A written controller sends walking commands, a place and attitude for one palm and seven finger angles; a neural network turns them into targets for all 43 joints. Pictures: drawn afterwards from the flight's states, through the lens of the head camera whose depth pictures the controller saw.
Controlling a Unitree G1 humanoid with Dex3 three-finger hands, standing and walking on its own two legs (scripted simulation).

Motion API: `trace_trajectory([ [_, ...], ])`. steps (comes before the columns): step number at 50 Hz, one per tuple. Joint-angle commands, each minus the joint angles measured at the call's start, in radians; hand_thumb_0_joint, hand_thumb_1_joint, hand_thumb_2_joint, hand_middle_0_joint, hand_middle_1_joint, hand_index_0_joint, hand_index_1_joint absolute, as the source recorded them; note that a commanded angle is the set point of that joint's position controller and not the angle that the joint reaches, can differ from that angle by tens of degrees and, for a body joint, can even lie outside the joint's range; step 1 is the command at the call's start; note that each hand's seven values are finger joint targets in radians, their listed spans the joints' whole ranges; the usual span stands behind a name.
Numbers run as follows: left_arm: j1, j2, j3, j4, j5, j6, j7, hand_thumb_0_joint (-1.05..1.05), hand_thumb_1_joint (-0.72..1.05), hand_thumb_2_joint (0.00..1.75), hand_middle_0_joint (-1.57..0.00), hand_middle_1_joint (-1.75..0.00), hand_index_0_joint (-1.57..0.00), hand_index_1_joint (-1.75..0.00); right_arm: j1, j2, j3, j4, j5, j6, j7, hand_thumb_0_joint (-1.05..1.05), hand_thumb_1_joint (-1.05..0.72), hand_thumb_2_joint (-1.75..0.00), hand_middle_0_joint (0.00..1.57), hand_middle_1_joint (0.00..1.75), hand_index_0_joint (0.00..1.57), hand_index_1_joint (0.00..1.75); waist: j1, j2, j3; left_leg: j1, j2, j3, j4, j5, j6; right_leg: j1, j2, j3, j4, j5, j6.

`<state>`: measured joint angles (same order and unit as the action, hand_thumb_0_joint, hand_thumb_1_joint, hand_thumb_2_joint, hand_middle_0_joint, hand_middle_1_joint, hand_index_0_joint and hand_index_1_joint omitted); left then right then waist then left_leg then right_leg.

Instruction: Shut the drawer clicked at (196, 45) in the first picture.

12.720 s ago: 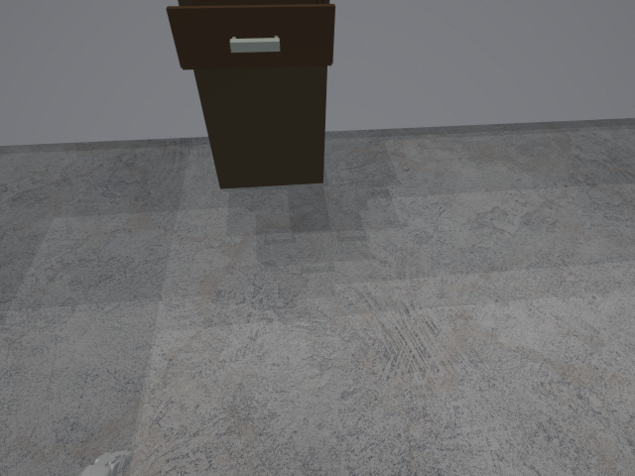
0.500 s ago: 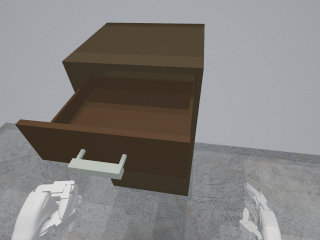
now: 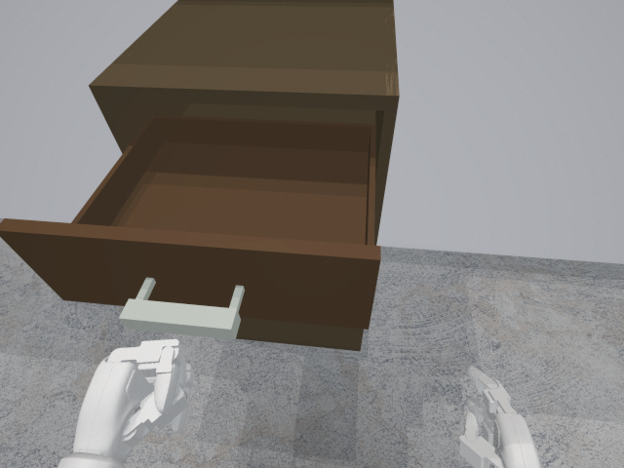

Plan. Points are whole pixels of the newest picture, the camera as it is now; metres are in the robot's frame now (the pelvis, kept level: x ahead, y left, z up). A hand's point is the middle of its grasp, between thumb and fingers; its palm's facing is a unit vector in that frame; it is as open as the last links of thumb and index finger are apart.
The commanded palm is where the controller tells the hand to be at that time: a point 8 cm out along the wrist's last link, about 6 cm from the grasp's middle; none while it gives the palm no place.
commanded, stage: bring the fist close to the handle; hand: left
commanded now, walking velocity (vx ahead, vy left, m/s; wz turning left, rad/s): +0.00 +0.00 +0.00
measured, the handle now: (187, 303) +0.30 +0.18 +0.07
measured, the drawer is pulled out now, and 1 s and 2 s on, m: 0.30 0.29 0.17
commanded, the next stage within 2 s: push the drawer shut in 0.62 s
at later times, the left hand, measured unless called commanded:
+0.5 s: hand (195, 374) +0.21 +0.15 +0.07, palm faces -0.02 -1.00 -0.07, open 3.2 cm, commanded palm +0.18 +0.21 +0.07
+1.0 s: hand (197, 365) +0.22 +0.15 +0.06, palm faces -0.05 -1.00 -0.07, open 2.9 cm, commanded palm +0.21 +0.21 +0.07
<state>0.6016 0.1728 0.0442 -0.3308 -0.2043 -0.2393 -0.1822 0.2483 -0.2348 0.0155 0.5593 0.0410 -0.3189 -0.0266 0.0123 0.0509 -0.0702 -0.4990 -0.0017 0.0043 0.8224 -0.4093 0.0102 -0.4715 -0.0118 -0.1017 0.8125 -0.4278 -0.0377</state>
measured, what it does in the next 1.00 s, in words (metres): stands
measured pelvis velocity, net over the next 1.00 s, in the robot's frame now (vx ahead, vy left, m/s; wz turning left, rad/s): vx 0.00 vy -0.01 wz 0.01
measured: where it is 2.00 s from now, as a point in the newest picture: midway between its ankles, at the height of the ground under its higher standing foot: outside the picture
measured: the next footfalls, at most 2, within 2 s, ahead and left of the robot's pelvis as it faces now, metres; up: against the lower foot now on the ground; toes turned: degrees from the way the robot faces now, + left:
none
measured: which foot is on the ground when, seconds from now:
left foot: down 0.00-1.00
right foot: down 0.00-1.00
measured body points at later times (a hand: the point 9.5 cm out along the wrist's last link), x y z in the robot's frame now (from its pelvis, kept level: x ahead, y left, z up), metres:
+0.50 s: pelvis +0.01 +0.00 -0.01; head +0.04 -0.02 +0.44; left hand +0.21 +0.20 +0.08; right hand +0.18 -0.24 -0.09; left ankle +0.01 +0.11 -0.70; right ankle +0.00 -0.09 -0.70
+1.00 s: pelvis +0.00 -0.01 -0.01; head +0.04 -0.03 +0.44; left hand +0.22 +0.20 +0.07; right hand +0.18 -0.25 -0.09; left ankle +0.01 +0.11 -0.70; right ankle +0.00 -0.09 -0.70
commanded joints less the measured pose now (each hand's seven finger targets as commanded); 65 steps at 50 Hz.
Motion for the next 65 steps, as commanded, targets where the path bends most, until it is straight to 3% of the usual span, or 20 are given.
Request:
trace_trajectory([
  [1, -0.084, 0.070, 0.035, -0.169, -0.008, -0.085, 0.019, 0.00, 0.90, 0.90, -1.40, -1.60, -1.40, -1.60, -0.086, -0.116, -0.041, -0.175, 0.001, -0.037, -0.006, 0.00, -0.90, -0.90, 0.20, 0.30, 0.20, 0.30, -0.029, -0.055, -0.079, 0.033, -0.003, -0.039, -0.097, 0.148, 0.018, -0.035, 0.011, 0.033, -0.109, 0.153, 0.024],
  [5, -0.120, 0.080, 0.036, -0.127, -0.003, -0.083, 0.021, 0.00, 0.90, 0.90, -1.40, -1.60, -1.40, -1.60, -0.083, -0.122, -0.039, -0.190, -0.001, -0.011, -0.009, 0.00, -0.90, -0.90, 0.20, 0.30, 0.20, 0.30, -0.029, -0.073, -0.111, 0.000, -0.007, -0.037, -0.078, 0.123, 0.019, -0.041, 0.008, 0.048, -0.100, 0.123, 0.024],
  [6, -0.133, 0.106, 0.068, -0.104, -0.001, -0.083, 0.026, 0.00, 0.90, 0.90, -1.40, -1.60, -1.40, -1.60, -0.080, -0.122, -0.042, -0.188, 0.000, -0.003, -0.012, 0.00, -0.90, -0.90, 0.20, 0.30, 0.20, 0.30, -0.025, -0.071, -0.111, -0.012, -0.007, -0.034, -0.073, 0.122, 0.017, -0.040, 0.008, 0.053, -0.097, 0.120, 0.023],
  [8, -0.174, 0.102, 0.061, -0.112, 0.000, -0.091, 0.030, 0.00, 0.90, 0.90, -1.40, -1.60, -1.40, -1.60, -0.073, -0.122, -0.038, -0.194, -0.001, 0.005, -0.010, 0.00, -0.90, -0.90, 0.20, 0.30, 0.20, 0.30, -0.027, -0.047, -0.142, -0.006, -0.007, -0.035, -0.063, 0.142, 0.016, -0.042, 0.009, 0.050, -0.077, 0.143, 0.021],
  [15, -0.111, 0.106, 0.084, -0.126, -0.016, -0.112, 0.045, 0.00, 0.90, 0.90, -1.40, -1.60, -1.40, -1.60, -0.066, -0.112, -0.043, -0.205, -0.001, 0.025, -0.001, 0.00, -0.90, -0.90, 0.20, 0.30, 0.20, 0.30, -0.007, -0.014, -0.223, 0.005, -0.001, -0.025, -0.043, 0.255, 0.014, 0.014, 0.009, 0.049, -0.049, 0.274, 0.017],
  [19, -0.108, 0.119, 0.090, -0.114, -0.020, -0.109, 0.042, 0.00, 0.90, 0.90, -1.40, -1.60, -1.40, -1.60, -0.067, -0.115, -0.046, -0.196, 0.000, 0.039, -0.001, 0.00, -0.90, -0.90, 0.20, 0.30, 0.20, 0.30, -0.024, -0.041, -0.180, -0.020, 0.001, -0.026, -0.035, 0.245, 0.017, -0.001, 0.012, 0.052, -0.058, 0.281, 0.021],
  [21, -0.114, 0.095, 0.066, -0.097, -0.025, -0.109, 0.033, 0.00, 0.90, 0.90, -1.40, -1.60, -1.40, -1.60, -0.062, -0.118, -0.046, -0.199, 0.002, 0.044, -0.002, 0.00, -0.90, -0.90, 0.20, 0.30, 0.20, 0.30, -0.038, -0.070, -0.147, -0.033, 0.001, -0.026, -0.033, 0.217, 0.017, -0.025, 0.012, 0.055, -0.065, 0.261, 0.027],
  [24, -0.108, 0.111, 0.076, -0.089, -0.025, -0.109, 0.020, 0.00, 0.90, 0.90, -1.40, -1.60, -1.40, -1.60, -0.067, -0.122, -0.046, -0.198, 0.003, 0.049, -0.004, 0.00, -0.90, -0.90, 0.20, 0.30, 0.20, 0.30, -0.035, -0.051, -0.134, -0.041, -0.003, -0.024, -0.030, 0.196, 0.019, -0.024, 0.009, 0.064, -0.076, 0.235, 0.024],
  [27, -0.068, 0.101, 0.073, -0.112, -0.032, -0.111, 0.010, 0.00, 0.90, 0.90, -1.40, -1.60, -1.40, -1.60, -0.064, -0.115, -0.047, -0.211, 0.003, 0.052, -0.002, 0.00, -0.90, -0.90, 0.20, 0.30, 0.20, 0.30, -0.026, -0.052, -0.185, -0.027, -0.007, -0.018, -0.026, 0.222, 0.020, 0.005, 0.004, 0.070, -0.071, 0.279, 0.028],
  [30, -0.082, 0.136, 0.112, -0.117, -0.035, -0.119, 0.017, 0.00, 0.90, 0.90, -1.40, -1.60, -1.40, -1.60, -0.066, -0.113, -0.049, -0.207, 0.004, 0.060, -0.005, 0.00, -0.90, -0.90, 0.20, 0.30, 0.20, 0.30, -0.026, -0.062, -0.182, -0.036, -0.007, -0.017, -0.020, 0.225, 0.020, 0.012, 0.004, 0.077, -0.073, 0.289, 0.030],
  [34, -0.106, 0.141, 0.118, -0.121, -0.036, -0.140, 0.019, 0.00, 0.90, 0.90, -1.40, -1.60, -1.40, -1.60, -0.073, -0.114, -0.045, -0.201, 0.003, 0.064, -0.007, 0.00, -0.90, -0.90, 0.20, 0.30, 0.20, 0.30, -0.030, -0.026, -0.157, -0.041, -0.007, -0.018, -0.017, 0.204, 0.020, -0.009, 0.006, 0.080, -0.078, 0.252, 0.026],
  [35, -0.087, 0.115, 0.097, -0.105, -0.038, -0.139, 0.016, 0.00, 0.90, 0.90, -1.40, -1.60, -1.40, -1.60, -0.070, -0.109, -0.044, -0.204, 0.004, 0.064, -0.005, 0.00, -0.90, -0.90, 0.20, 0.30, 0.20, 0.30, -0.034, -0.033, -0.147, -0.037, -0.006, -0.019, -0.020, 0.199, 0.020, -0.020, 0.008, 0.075, -0.078, 0.245, 0.026],
  [42, -0.277, 0.136, 0.081, -0.034, -0.039, -0.128, -0.010, 0.00, 0.90, 0.90, -1.40, -1.60, -1.40, -1.60, -0.061, -0.135, -0.034, -0.193, 0.004, 0.062, -0.015, 0.00, -0.90, -0.90, 0.20, 0.30, 0.20, 0.30, -0.067, -0.062, -0.129, -0.064, -0.007, -0.027, -0.004, 0.134, 0.023, -0.055, 0.000, 0.108, -0.106, 0.154, 0.034],
  [44, -0.291, 0.169, 0.124, -0.012, -0.043, -0.121, -0.007, 0.00, 0.90, 0.90, -1.40, -1.60, -1.40, -1.60, -0.065, -0.137, -0.036, -0.186, 0.004, 0.064, -0.017, 0.00, -0.90, -0.90, 0.20, 0.30, 0.20, 0.30, -0.051, -0.054, -0.162, -0.058, -0.008, -0.026, -0.009, 0.153, 0.023, -0.021, -0.001, 0.110, -0.105, 0.174, 0.031],
  [46, -0.304, 0.150, 0.117, -0.025, -0.052, -0.118, -0.009, 0.00, 0.90, 0.90, -1.40, -1.60, -1.40, -1.60, -0.060, -0.133, -0.034, -0.194, 0.005, 0.063, -0.015, 0.00, -0.90, -0.90, 0.20, 0.30, 0.20, 0.30, -0.048, -0.043, -0.210, -0.031, -0.009, -0.023, -0.017, 0.188, 0.023, 0.006, -0.003, 0.101, -0.095, 0.231, 0.033],
  [49, -0.393, 0.172, 0.130, 0.019, -0.053, -0.109, -0.002, 0.00, 0.90, 0.90, -1.40, -1.60, -1.40, -1.60, -0.065, -0.142, -0.030, -0.171, 0.007, 0.066, -0.020, 0.00, -0.90, -0.90, 0.20, 0.30, 0.20, 0.30, -0.066, -0.054, -0.168, -0.044, -0.007, -0.027, -0.017, 0.165, 0.023, -0.019, -0.001, 0.101, -0.109, 0.200, 0.034],
  [52, -0.454, 0.150, 0.108, 0.048, -0.058, -0.114, -0.004, 0.00, 0.90, 0.90, -1.40, -1.60, -1.40, -1.60, -0.069, -0.142, -0.027, -0.162, 0.008, 0.060, -0.021, 0.00, -0.90, -0.90, 0.20, 0.30, 0.20, 0.30, -0.070, -0.051, -0.152, -0.040, -0.007, -0.031, -0.030, 0.134, 0.021, -0.038, 0.001, 0.098, -0.117, 0.152, 0.033],
  [54, -0.498, 0.163, 0.112, 0.048, -0.057, -0.113, 0.000, 0.00, 0.90, 0.90, -1.40, -1.60, -1.40, -1.60, -0.071, -0.146, -0.026, -0.155, 0.008, 0.055, -0.022, 0.00, -0.90, -0.90, 0.20, 0.30, 0.20, 0.30, -0.069, -0.020, -0.168, -0.024, -0.006, -0.036, -0.035, 0.135, 0.023, -0.038, 0.002, 0.093, -0.116, 0.150, 0.029],
  [64, -0.668, 0.165, 0.102, 0.151, -0.045, -0.101, 0.013, 0.00, 0.90, 0.90, -1.40, -1.60, -1.40, -1.60, -0.084, -0.151, -0.024, -0.126, 0.010, 0.054, -0.021, 0.00, -0.90, -0.90, 0.20, 0.30, 0.20, 0.30, -0.070, -0.032, -0.188, 0.009, -0.004, -0.045, -0.075, 0.117, 0.020, -0.031, 0.004, 0.079, -0.126, 0.122, 0.025],
  [65, -0.677, 0.131, 0.073, 0.156, -0.045, -0.101, 0.013, 0.00, 0.90, 0.90, -1.40, -1.60, -1.40, -1.60, -0.085, -0.146, -0.022, -0.129, 0.008, 0.054, -0.018, 0.00, -0.90, -0.90, 0.20, 0.30, 0.20, 0.30, -0.067, -0.024, -0.193, 0.017, -0.006, -0.043, -0.081, 0.119, 0.019, -0.027, 0.005, 0.076, -0.123, 0.129, 0.025],
])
